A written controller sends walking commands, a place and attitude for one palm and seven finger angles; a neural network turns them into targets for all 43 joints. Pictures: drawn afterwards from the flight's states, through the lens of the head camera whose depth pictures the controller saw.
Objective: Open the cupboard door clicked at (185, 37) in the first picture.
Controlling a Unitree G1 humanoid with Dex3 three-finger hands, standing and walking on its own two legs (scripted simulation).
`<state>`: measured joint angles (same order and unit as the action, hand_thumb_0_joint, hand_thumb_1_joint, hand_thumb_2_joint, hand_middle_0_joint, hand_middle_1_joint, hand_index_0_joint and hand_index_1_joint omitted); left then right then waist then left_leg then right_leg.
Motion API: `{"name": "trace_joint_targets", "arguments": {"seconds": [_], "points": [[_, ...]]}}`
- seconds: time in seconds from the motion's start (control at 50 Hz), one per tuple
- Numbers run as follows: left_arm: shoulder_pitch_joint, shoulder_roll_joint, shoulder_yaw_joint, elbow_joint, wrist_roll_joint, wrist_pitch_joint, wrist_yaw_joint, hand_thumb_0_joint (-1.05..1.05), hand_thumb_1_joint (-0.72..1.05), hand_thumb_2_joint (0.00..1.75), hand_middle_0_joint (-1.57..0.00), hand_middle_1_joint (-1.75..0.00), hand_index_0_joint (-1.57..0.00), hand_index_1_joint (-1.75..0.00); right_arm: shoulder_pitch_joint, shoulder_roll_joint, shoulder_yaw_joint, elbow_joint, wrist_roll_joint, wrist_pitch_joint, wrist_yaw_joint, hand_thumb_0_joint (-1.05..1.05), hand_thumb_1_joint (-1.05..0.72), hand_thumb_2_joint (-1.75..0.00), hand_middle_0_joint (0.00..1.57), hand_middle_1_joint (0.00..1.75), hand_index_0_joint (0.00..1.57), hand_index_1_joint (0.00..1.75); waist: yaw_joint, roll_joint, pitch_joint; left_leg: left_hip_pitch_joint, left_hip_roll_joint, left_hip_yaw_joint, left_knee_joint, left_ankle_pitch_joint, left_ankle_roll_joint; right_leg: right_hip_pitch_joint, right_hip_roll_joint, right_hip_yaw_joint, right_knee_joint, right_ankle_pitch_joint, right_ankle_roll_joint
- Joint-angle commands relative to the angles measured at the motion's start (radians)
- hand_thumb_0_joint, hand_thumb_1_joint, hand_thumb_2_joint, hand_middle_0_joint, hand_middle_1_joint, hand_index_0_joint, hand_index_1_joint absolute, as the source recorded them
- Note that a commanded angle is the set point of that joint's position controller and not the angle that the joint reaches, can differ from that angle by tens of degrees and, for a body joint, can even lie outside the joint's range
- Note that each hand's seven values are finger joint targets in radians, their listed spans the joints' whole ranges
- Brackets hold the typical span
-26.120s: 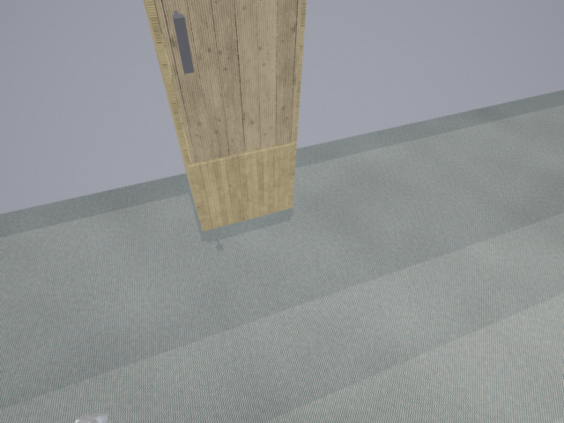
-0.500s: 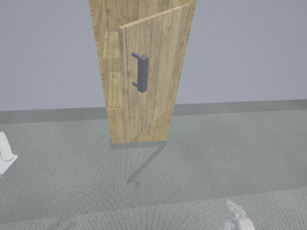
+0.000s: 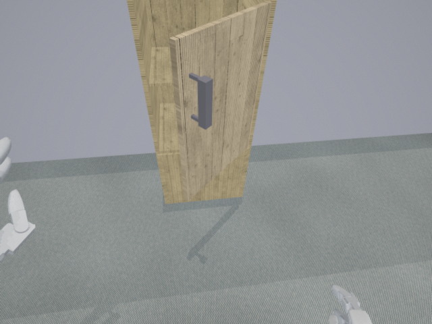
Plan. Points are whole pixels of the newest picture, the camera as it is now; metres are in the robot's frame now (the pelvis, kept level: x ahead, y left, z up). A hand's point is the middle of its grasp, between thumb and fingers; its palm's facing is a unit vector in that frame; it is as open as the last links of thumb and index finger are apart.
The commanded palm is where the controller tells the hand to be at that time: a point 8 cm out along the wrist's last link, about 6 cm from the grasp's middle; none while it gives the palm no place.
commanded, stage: stop stepping back and stand still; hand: left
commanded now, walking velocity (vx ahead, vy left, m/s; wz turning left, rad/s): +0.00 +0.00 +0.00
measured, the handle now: (199, 100) +0.63 +0.08 +0.09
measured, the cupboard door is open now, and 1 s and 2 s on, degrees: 42 42 42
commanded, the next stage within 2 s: let the arm hang, fingers relaxed in 0.34 s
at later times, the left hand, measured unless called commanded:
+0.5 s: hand (25, 250) +0.19 +0.29 +0.11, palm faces +0.32 -0.81 -0.50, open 7.4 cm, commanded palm none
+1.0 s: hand out of the picture -0.13 +0.18 -0.16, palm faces +0.08 -0.98 -0.19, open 7.3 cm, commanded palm none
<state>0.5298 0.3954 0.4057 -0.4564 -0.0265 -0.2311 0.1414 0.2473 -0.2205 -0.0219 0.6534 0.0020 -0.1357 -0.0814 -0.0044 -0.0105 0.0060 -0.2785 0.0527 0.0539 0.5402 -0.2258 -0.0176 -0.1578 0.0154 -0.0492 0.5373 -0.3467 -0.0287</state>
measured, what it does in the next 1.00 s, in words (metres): stands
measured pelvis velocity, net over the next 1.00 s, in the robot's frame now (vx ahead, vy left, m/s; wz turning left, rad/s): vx -0.03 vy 0.02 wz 0.04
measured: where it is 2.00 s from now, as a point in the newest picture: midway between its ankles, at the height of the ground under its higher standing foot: outside the picture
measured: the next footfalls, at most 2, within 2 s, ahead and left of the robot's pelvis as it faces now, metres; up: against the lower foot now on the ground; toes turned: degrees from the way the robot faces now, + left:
none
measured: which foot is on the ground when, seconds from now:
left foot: down 0.00-1.00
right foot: down 0.00-1.00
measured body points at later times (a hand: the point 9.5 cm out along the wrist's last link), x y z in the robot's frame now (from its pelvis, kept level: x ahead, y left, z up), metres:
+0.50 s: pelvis -0.02 +0.03 +0.00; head -0.01 +0.02 +0.45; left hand +0.17 +0.33 +0.14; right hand +0.16 -0.21 -0.09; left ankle +0.04 +0.13 -0.73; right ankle -0.03 -0.10 -0.73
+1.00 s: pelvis -0.03 +0.02 +0.01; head -0.01 +0.02 +0.45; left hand -0.13 +0.24 -0.15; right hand -0.07 -0.20 -0.15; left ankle +0.04 +0.13 -0.73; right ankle -0.03 -0.10 -0.73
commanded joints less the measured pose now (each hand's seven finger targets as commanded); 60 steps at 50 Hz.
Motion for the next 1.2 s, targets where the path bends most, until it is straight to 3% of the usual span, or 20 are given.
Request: {"name": "trace_joint_targets", "arguments": {"seconds": [0.0, 0.1, 0.14, 0.26, 0.32, 0.4, 0.42, 0.44, 0.46, 0.5, 0.54, 0.56, 0.6, 0.64, 0.68, 0.74, 0.98, 1.18], "points": [[-0.017, 0.184, 0.140, -0.204, -0.014, -0.059, 0.017, 0.00, 0.90, 0.90, -0.20, -0.30, -0.20, -0.30, -0.091, -0.104, -0.020, -0.167, 0.002, -0.052, 0.008, 0.00, -0.90, -0.90, 0.20, 0.30, 0.20, 0.30, 0.005, 0.087, -0.066, 0.050, 0.062, -0.091, -0.107, 0.214, 0.057, -0.016, -0.041, 0.084, -0.102, 0.267, 0.025], [0.003, 0.168, 0.117, -0.218, -0.023, -0.038, 0.012, 0.00, 0.90, 0.90, -0.20, -0.30, -0.20, -0.30, -0.096, -0.103, -0.017, -0.179, 0.003, -0.046, 0.014, 0.00, -0.90, -0.90, 0.20, 0.30, 0.20, 0.30, 0.003, 0.084, -0.131, 0.117, 0.052, -0.063, -0.100, 0.290, 0.039, 0.000, -0.044, 0.085, -0.116, 0.352, 0.029], [-0.004, 0.173, 0.119, -0.206, -0.025, -0.029, 0.012, 0.00, 0.90, 0.90, -0.20, -0.30, -0.20, -0.30, -0.104, -0.099, -0.012, -0.182, 0.002, -0.040, 0.012, 0.00, -0.90, -0.90, 0.20, 0.30, 0.20, 0.30, 0.004, 0.058, -0.114, 0.115, 0.047, -0.063, -0.114, 0.250, 0.037, -0.015, -0.040, 0.083, -0.140, 0.321, 0.034], [-0.018, 0.192, 0.128, -0.226, -0.026, -0.016, 0.016, 0.00, 0.90, 0.90, -0.20, -0.30, -0.20, -0.30, -0.122, -0.099, -0.008, -0.189, -0.002, -0.031, 0.003, 0.00, -0.90, -0.90, 0.20, 0.30, 0.20, 0.30, 0.006, 0.078, -0.114, 0.125, 0.039, -0.064, -0.156, 0.193, 0.031, -0.011, -0.036, 0.070, -0.175, 0.276, 0.036], [-0.024, 0.169, 0.104, -0.228, -0.025, -0.013, 0.017, 0.00, 0.90, 0.90, -0.20, -0.30, -0.20, -0.30, -0.124, -0.099, -0.006, -0.194, 0.000, -0.030, 0.003, 0.00, -0.90, -0.90, 0.20, 0.30, 0.20, 0.30, 0.006, 0.108, -0.101, 0.117, 0.038, -0.066, -0.174, 0.172, 0.030, -0.008, -0.031, 0.061, -0.185, 0.249, 0.038], [-0.007, 0.169, 0.108, -0.212, -0.024, -0.011, 0.021, 0.00, 0.90, 0.90, -0.20, -0.30, -0.20, -0.30, -0.124, -0.100, -0.007, -0.193, 0.000, -0.030, 0.001, 0.00, -0.90, -0.90, 0.20, 0.30, 0.20, 0.30, 0.007, 0.096, -0.086, 0.099, 0.033, -0.070, -0.190, 0.112, 0.029, -0.006, -0.032, 0.059, -0.210, 0.218, 0.037], [-0.078, 0.005, -0.298, 0.588, 0.064, 0.129, -0.111, 0.00, 0.90, 0.90, -0.20, -0.30, -0.20, -0.30, -0.175, -0.296, -0.055, 0.064, 0.005, -0.066, 0.094, 0.00, -0.90, -0.90, 0.20, 0.30, 0.20, 0.30, -0.034, 0.105, -0.011, -0.042, 0.076, -0.130, -0.046, 0.279, 0.051, -0.117, -0.104, 0.002, -0.038, 0.290, 0.009], [-0.086, -0.003, -0.275, 0.628, 0.054, 0.202, -0.133, 0.00, 0.90, 0.90, -0.20, -0.30, -0.20, -0.30, -0.099, -0.246, -0.058, 0.071, 0.007, 0.010, 0.094, 0.00, -0.90, -0.90, 0.20, 0.30, 0.20, 0.30, -0.018, 0.119, -0.084, 0.019, 0.087, -0.104, -0.062, 0.307, 0.050, -0.123, -0.101, 0.047, -0.046, 0.207, 0.006], [-0.106, -0.018, -0.291, 0.661, 0.058, 0.211, -0.138, 0.00, 0.90, 0.90, -0.20, -0.30, -0.20, -0.30, -0.085, -0.230, -0.050, 0.072, -0.006, 0.033, 0.090, 0.00, -0.90, -0.90, 0.20, 0.30, 0.20, 0.30, -0.008, 0.072, -0.102, -0.002, 0.109, -0.132, -0.066, 0.282, 0.072, -0.119, -0.081, 0.037, -0.014, 0.128, 0.002], [-0.148, -0.004, -0.304, 0.766, 0.062, 0.217, -0.144, 0.00, 0.90, 0.90, -0.20, -0.30, -0.20, -0.30, -0.109, -0.237, -0.031, 0.069, -0.019, 0.064, 0.085, 0.00, -0.90, -0.90, 0.20, 0.30, 0.20, 0.30, 0.003, -0.008, -0.081, -0.090, 0.115, -0.195, -0.128, 0.121, 0.103, -0.064, -0.065, 0.035, -0.003, 0.053, -0.001], [-0.210, 0.027, -0.312, 0.899, 0.064, 0.214, -0.145, 0.00, 0.90, 0.90, -0.20, -0.30, -0.20, -0.30, -0.123, -0.234, -0.026, 0.103, -0.025, 0.082, 0.086, 0.00, -0.90, -0.90, 0.20, 0.30, 0.20, 0.30, 0.007, -0.155, -0.066, -0.069, 0.075, -0.175, -0.110, 0.070, 0.085, -0.065, -0.099, 0.067, -0.080, 0.067, -0.017], [-0.243, 0.029, -0.322, 0.968, 0.062, 0.217, -0.141, 0.00, 0.90, 0.90, -0.20, -0.30, -0.20, -0.30, -0.117, -0.217, -0.023, 0.120, -0.026, 0.097, 0.087, 0.00, -0.90, -0.90, 0.20, 0.30, 0.20, 0.30, -0.001, -0.176, -0.044, -0.042, 0.057, -0.157, -0.098, 0.052, 0.072, -0.104, -0.123, 0.087, -0.117, 0.029, -0.027], [-0.283, 0.008, -0.352, 1.101, 0.053, 0.228, -0.133, 0.00, 0.90, 0.90, -0.20, -0.30, -0.20, -0.30, -0.096, -0.165, -0.005, 0.174, -0.032, 0.124, 0.088, 0.00, -0.90, -0.90, 0.20, 0.30, 0.20, 0.30, -0.016, -0.108, -0.008, 0.008, 0.023, -0.119, -0.081, 0.034, 0.052, -0.158, -0.153, 0.120, -0.175, -0.019, -0.040], [-0.301, -0.008, -0.372, 1.215, 0.047, 0.233, -0.127, 0.00, 0.90, 0.90, -0.20, -0.30, -0.20, -0.30, -0.074, -0.135, 0.006, 0.224, -0.033, 0.140, 0.085, 0.00, -0.90, -0.90, 0.20, 0.30, 0.20, 0.30, -0.025, -0.004, 0.022, 0.038, 0.020, -0.111, -0.103, 0.015, 0.042, -0.186, -0.145, 0.122, -0.190, -0.049, -0.038], [-0.272, -0.024, -0.377, 1.314, 0.043, 0.232, -0.125, 0.00, 0.90, 0.90, -0.20, -0.30, -0.20, -0.30, -0.055, -0.124, 0.009, 0.266, -0.031, 0.143, 0.079, 0.00, -0.90, -0.90, 0.20, 0.30, 0.20, 0.30, -0.015, 0.117, 0.013, 0.011, 0.038, -0.137, -0.165, -0.025, 0.045, -0.125, -0.117, 0.105, -0.175, -0.035, -0.025], [-0.203, -0.064, -0.373, 1.436, 0.037, 0.227, -0.122, 0.00, 0.90, 0.90, -0.20, -0.30, -0.20, -0.30, -0.022, -0.095, 0.008, 0.326, -0.029, 0.143, 0.066, 0.00, -0.90, -0.90, 0.20, 0.30, 0.20, 0.30, 0.001, 0.183, -0.003, -0.002, 0.040, -0.136, -0.193, -0.062, 0.045, -0.060, -0.110, 0.098, -0.184, 0.020, -0.028], [-0.089, -0.165, -0.382, 1.608, 0.035, 0.226, -0.106, 0.00, 0.90, 0.90, -0.20, -0.30, -0.20, -0.30, 0.143, -0.008, -0.004, 0.452, -0.023, 0.160, 0.048, 0.00, -0.90, -0.90, 0.20, 0.30, 0.20, 0.30, -0.012, 0.017, 0.083, 0.028, 0.040, -0.127, -0.187, -0.085, 0.050, -0.135, -0.106, 0.063, -0.223, -0.056, -0.027], [-0.078, -0.191, -0.374, 1.601, 0.038, 0.227, -0.096, 0.00, 0.90, 0.90, -0.20, -0.30, -0.20, -0.30, 0.154, 0.036, -0.006, 0.471, -0.027, 0.158, 0.051, 0.00, -0.90, -0.90, 0.20, 0.30, 0.20, 0.30, -0.007, -0.001, 0.128, 0.005, 0.032, -0.118, -0.186, -0.089, 0.053, -0.175, -0.105, 0.066, -0.207, -0.084, -0.024]]}}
